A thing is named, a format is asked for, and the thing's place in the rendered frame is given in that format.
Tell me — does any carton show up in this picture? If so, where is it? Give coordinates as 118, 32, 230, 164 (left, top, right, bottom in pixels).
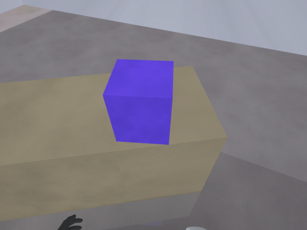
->
103, 59, 174, 145

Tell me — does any pedestal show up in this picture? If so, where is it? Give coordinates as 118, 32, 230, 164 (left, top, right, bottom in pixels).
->
0, 66, 227, 221

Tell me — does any robot left hand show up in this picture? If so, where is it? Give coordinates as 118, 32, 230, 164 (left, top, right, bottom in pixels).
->
58, 215, 83, 230

